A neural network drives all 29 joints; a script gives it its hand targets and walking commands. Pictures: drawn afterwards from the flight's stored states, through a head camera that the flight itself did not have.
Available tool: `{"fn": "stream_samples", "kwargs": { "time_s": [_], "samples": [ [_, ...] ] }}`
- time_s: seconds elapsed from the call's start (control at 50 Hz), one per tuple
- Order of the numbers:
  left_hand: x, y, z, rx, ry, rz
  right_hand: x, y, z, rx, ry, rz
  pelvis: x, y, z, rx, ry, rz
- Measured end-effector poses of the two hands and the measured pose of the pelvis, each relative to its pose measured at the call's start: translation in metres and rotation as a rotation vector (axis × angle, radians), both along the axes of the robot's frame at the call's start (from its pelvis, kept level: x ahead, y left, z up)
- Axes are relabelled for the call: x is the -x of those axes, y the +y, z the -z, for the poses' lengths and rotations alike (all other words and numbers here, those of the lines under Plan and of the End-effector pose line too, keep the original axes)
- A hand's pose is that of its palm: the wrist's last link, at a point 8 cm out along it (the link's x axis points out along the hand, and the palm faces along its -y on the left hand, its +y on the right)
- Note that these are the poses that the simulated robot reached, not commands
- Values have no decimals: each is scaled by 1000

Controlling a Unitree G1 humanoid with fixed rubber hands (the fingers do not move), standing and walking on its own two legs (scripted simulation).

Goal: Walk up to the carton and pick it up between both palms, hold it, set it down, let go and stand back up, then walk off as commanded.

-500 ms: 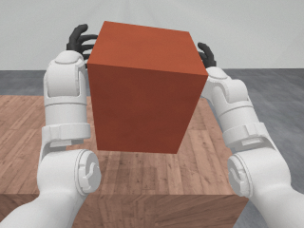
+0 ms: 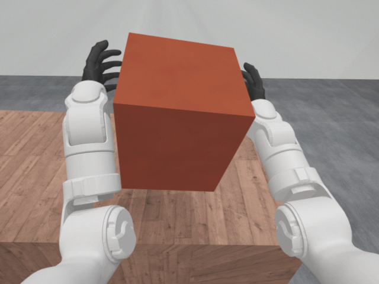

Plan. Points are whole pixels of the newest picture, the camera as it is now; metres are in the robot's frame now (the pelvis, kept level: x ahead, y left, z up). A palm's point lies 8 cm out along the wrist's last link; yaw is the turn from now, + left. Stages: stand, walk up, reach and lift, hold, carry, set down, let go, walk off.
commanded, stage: set down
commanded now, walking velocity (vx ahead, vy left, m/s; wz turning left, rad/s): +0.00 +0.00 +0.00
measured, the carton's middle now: (175, 120) +0.40 +0.03 +0.21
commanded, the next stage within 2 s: none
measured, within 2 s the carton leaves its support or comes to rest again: neither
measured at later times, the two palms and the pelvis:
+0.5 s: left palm (107, 104) +0.37 +0.16 +0.27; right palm (257, 116) +0.39 -0.14 +0.23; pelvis -0.01 +0.00 +0.00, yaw +0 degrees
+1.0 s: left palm (113, 122) +0.37 +0.15 +0.23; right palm (256, 121) +0.40 -0.15 +0.21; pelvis +0.00 -0.01 +0.00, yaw +0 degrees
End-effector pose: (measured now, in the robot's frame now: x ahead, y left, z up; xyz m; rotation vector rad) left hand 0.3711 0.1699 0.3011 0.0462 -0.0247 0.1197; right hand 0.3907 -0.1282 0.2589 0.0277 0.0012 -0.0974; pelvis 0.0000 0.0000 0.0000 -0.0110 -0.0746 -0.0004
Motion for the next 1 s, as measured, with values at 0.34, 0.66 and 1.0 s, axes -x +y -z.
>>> {"fn": "stream_samples", "kwargs": {
  "time_s": [0.34,0.66,1.0],
  "samples": [
    [9,-4,16,14,13,-14,8,-4,14,31,-2,-9,8,0,0,1,-19,-1],
    [-6,-20,53,23,105,-41,-10,-21,43,33,63,-28,-1,-4,0,-5,2,-2],
    [1,-19,76,42,138,-76,-12,-20,53,42,71,-68,-1,-5,-1,-6,4,-4]
  ]
}}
